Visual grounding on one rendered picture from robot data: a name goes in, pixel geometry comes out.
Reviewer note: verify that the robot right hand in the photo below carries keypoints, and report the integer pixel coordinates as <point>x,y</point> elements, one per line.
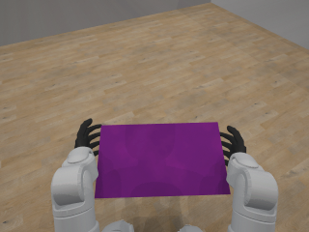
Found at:
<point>237,145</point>

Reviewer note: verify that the right robot forearm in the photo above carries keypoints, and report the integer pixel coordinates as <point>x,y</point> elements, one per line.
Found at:
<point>255,197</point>

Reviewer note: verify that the left robot forearm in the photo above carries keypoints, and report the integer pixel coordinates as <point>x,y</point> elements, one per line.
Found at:
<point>72,193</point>

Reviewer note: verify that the robot left hand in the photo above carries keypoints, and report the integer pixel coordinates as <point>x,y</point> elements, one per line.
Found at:
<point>83,138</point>

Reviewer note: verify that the left robot thigh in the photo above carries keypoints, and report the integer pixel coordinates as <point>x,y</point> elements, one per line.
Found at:
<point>118,226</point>

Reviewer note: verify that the carton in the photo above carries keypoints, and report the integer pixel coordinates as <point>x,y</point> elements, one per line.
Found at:
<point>155,160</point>

